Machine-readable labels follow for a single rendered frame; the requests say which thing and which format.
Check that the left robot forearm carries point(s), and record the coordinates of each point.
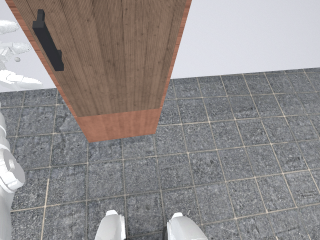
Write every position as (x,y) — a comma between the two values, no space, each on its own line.
(3,141)

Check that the robot thigh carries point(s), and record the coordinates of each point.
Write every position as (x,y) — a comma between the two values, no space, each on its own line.
(183,228)
(112,227)

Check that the cupboard door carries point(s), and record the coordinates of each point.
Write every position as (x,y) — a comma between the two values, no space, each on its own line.
(116,53)

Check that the left robot thigh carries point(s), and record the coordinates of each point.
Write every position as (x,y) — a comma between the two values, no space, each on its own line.
(112,227)

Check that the handle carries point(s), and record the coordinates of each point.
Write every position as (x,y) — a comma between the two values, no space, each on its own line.
(46,41)

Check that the left robot hand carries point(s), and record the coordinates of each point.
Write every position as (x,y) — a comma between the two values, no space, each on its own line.
(9,79)

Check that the right robot thigh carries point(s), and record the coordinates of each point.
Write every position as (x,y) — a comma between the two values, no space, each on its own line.
(183,228)

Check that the left robot upper arm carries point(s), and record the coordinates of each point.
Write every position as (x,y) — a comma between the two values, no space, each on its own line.
(12,177)

